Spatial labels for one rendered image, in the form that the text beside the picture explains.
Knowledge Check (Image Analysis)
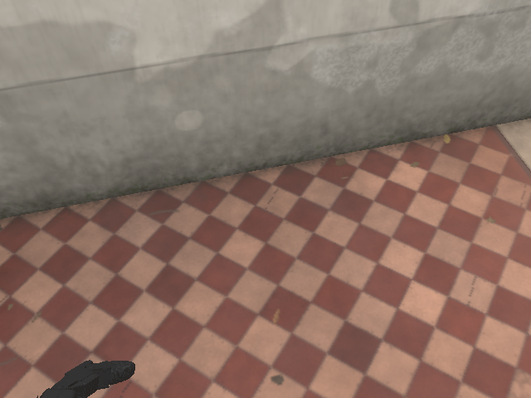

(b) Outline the left robot hand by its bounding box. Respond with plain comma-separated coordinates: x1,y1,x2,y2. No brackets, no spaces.
37,360,135,398

